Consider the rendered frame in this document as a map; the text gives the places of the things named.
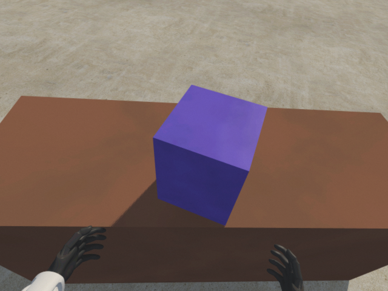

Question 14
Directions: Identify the carton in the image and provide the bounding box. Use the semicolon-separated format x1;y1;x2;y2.
153;85;267;226

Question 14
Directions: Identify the robot left hand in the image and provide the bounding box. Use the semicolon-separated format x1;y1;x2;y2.
47;226;106;282

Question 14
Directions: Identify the robot right hand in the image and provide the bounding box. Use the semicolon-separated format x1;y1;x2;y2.
267;244;304;291

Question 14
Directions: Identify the robot left forearm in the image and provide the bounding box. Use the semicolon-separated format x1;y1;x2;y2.
21;271;65;291

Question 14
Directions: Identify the pedestal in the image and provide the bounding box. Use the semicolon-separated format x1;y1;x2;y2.
0;96;388;284

